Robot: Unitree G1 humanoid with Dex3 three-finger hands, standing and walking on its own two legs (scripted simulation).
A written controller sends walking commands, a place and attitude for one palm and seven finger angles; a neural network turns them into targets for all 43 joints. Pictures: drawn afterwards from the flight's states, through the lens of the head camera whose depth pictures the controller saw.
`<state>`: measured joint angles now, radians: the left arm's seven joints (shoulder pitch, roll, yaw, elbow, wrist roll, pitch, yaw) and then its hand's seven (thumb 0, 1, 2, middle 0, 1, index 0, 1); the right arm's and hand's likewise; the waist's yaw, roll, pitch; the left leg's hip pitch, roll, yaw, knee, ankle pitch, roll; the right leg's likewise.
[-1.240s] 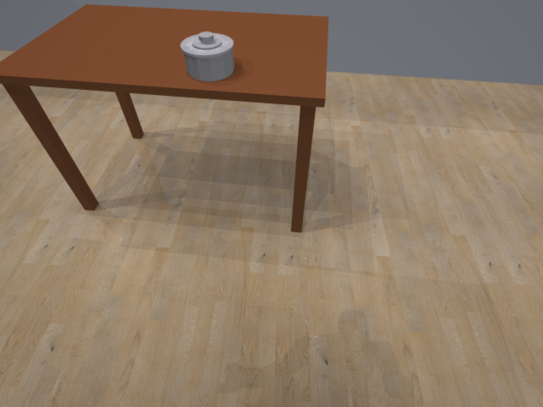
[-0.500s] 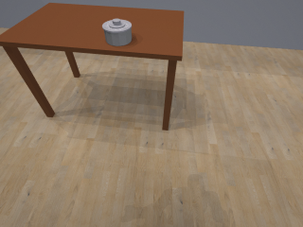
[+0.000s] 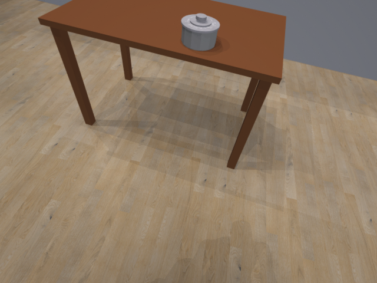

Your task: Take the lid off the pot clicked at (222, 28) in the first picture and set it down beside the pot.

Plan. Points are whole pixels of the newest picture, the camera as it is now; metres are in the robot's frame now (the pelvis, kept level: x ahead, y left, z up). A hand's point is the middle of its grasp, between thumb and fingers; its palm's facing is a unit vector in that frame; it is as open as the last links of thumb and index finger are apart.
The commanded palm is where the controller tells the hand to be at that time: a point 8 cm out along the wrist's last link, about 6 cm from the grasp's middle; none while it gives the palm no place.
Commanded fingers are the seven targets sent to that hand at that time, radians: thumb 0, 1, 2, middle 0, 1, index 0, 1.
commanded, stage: walk to a spot facing it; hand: left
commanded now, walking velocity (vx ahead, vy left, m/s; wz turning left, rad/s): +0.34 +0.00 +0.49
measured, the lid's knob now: (201, 17) +1.09 -0.01 +0.08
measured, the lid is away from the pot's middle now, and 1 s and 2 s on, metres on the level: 0.00 0.00 0.00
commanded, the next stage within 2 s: turn to face it in 0.46 s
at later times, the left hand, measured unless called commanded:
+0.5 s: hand (118, 211) +0.31 +0.19 -0.14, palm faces +0.13 -0.97 -0.18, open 7.4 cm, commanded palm none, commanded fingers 0.00 0.90 0.90 -0.20 -0.30 -0.20 -0.30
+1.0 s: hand (124, 247) +0.23 +0.16 -0.16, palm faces +0.27 -0.95 -0.14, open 7.4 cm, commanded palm none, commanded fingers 0.00 0.90 0.90 -0.20 -0.30 -0.20 -0.30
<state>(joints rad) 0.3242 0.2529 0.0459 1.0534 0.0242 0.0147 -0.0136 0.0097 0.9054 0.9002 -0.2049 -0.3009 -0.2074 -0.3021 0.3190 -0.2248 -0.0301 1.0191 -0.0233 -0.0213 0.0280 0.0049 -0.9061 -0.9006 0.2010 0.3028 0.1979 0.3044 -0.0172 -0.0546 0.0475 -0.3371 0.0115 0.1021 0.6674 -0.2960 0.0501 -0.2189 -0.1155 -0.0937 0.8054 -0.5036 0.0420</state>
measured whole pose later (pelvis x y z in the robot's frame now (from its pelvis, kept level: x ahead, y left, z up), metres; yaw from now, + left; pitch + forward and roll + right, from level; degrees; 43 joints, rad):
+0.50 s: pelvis +0.19 +0.00 +0.01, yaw +11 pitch -1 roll +1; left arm 0.08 0.16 0.04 0.94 0.02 -0.03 -0.02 0.01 0.91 0.90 -0.20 -0.30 -0.20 -0.30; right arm 0.45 -0.14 -0.03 1.10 -0.02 -0.07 -0.02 0.00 -0.90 -0.90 0.20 0.30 0.20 0.30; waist -0.07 0.01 0.05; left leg 0.11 -0.08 -0.09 0.33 -0.41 0.06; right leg -0.53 -0.05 -0.06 0.64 -0.16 0.02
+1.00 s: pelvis +0.30 +0.01 +0.02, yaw +6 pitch +1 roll -1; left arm 0.39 0.13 0.06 1.07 0.02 0.02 0.00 0.01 0.91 0.90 -0.20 -0.30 -0.21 -0.30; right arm 0.10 -0.16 -0.02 0.97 -0.01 -0.01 -0.03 0.00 -0.91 -0.90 0.20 0.30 0.19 0.30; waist 0.09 -0.01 0.03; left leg -0.27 0.03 0.04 0.55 -0.30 -0.05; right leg -0.31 0.07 0.00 0.45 -0.16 -0.05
